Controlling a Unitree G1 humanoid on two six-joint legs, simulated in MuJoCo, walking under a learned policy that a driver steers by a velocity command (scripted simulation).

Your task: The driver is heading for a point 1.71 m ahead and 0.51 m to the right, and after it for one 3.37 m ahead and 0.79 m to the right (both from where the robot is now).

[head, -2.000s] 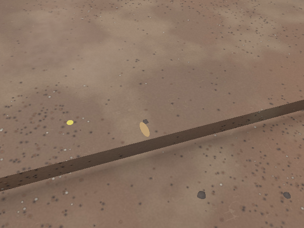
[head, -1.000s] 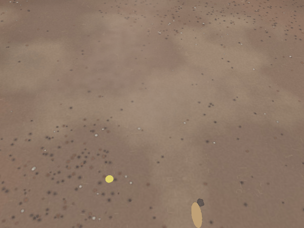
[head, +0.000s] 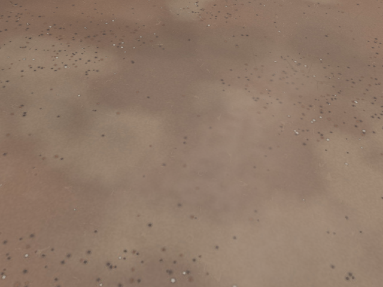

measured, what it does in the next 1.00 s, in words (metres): climbs: right foot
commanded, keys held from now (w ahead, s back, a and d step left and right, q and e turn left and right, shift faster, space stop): no key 0.56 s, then w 0.44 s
